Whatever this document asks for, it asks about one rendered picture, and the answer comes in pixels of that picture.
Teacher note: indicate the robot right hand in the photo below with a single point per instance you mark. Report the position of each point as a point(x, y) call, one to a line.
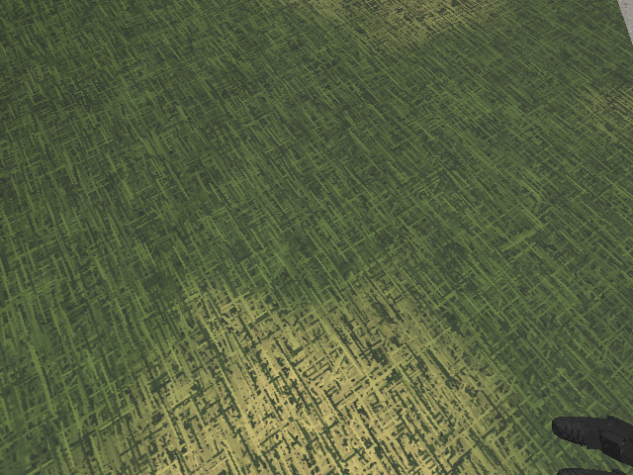
point(612, 436)

